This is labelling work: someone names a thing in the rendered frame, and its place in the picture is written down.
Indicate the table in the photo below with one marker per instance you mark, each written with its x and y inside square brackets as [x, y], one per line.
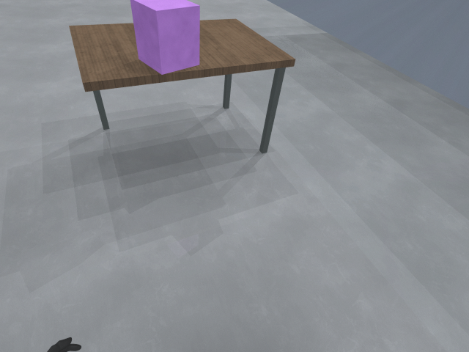
[108, 58]

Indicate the left robot hand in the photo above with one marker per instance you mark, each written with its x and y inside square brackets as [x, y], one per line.
[64, 346]

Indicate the carton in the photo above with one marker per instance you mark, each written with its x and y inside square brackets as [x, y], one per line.
[167, 33]

